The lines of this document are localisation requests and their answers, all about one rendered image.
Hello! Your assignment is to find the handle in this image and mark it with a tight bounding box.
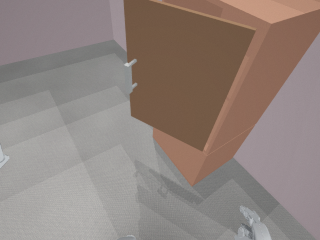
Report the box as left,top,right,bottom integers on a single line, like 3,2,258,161
124,59,138,94

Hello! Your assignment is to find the robot left hand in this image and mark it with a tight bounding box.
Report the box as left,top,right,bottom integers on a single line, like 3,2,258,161
0,143,10,169

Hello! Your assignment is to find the cupboard door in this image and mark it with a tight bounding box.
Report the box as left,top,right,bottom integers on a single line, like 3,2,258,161
123,0,257,151

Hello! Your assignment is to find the robot right hand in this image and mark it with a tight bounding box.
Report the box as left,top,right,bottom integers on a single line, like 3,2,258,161
234,205,272,240

